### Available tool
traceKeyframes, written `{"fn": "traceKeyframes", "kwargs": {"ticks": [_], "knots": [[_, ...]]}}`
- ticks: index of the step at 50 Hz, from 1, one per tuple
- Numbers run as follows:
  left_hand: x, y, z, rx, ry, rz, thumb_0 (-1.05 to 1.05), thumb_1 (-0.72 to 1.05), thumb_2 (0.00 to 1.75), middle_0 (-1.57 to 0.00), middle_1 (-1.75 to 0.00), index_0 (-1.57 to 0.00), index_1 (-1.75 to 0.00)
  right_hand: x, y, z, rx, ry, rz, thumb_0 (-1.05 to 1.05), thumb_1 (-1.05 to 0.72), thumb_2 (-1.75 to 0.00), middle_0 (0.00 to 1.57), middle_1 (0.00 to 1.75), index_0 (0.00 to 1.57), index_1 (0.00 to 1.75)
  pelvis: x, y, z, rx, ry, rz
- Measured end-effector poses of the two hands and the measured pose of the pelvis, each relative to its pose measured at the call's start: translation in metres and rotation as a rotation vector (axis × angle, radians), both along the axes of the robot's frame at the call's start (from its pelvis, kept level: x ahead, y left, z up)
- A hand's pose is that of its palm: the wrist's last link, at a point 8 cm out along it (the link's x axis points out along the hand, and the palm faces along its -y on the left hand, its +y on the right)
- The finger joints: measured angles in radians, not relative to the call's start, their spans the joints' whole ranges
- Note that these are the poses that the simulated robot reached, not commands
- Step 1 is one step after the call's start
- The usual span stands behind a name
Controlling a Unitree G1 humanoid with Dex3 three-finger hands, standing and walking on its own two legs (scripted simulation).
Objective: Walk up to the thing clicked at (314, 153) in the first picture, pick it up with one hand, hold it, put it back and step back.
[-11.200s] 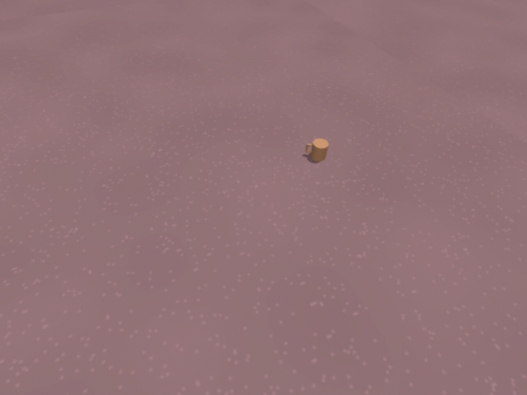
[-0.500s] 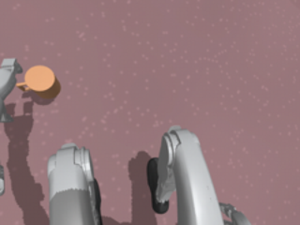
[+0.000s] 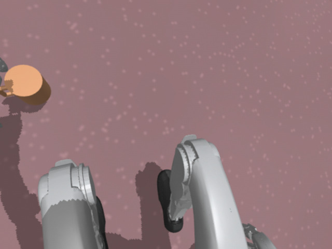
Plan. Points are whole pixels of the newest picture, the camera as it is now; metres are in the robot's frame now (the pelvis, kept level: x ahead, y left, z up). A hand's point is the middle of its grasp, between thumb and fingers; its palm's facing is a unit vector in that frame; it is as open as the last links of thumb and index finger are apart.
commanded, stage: rise first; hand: left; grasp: from above
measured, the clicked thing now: (23, 87) +0.54 +0.28 -0.30
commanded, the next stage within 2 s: approach in 1.70 s
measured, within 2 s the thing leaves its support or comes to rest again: neither
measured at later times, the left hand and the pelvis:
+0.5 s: hand out of the picture +0.48 +0.31 -0.18, palm faces -0.46 -0.06 -0.88, open 13.9 cm; pelvis +0.00 +0.00 -0.01, yaw -1 degrees
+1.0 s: hand out of the picture +0.49 +0.31 -0.20, palm faces -0.47 -0.06 -0.88, open 13.9 cm; pelvis +0.00 +0.00 -0.02, yaw -2 degrees
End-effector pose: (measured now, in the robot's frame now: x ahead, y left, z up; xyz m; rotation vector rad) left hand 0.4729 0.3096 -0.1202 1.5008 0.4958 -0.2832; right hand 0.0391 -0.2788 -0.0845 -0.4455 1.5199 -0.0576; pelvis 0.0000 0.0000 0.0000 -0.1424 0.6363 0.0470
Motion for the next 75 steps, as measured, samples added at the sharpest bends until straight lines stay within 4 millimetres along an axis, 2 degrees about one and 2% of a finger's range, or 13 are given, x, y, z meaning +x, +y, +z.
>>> {"fn": "traceKeyframes", "kwargs": {"ticks": [50,62,75], "knots": [[0.023,0.005,-0.019,-0.001,-0.001,-0.011,0.0,-0.52,1.02,-0.12,-1.03,-0.11,-1.04,-0.025,0.01,-0.004,-0.013,0.04,-0.003,0.0,-0.91,-0.91,0.2,0.3,0.2,0.3,-0.004,0.003,-0.02,-0.033,-0.026,-0.011],[0.027,0.006,-0.013,0.007,-0.015,-0.007,0.0,-0.52,1.02,-0.13,-1.02,-0.11,-1.03,-0.023,0.011,-0.006,-0.006,0.031,-0.006,0.0,-0.91,-0.91,0.2,0.3,0.2,0.3,-0.004,0.003,-0.02,-0.034,-0.026,-0.013],[0.026,0.003,-0.007,-0.002,-0.004,-0.017,0.0,-0.53,1.03,-0.13,-1.0,-0.11,-1.02,-0.023,0.011,0.002,-0.013,0.02,-0.01,0.0,-0.91,-0.9,0.2,0.3,0.2,0.3,-0.006,0.004,-0.015,-0.036,-0.028,-0.01]]}}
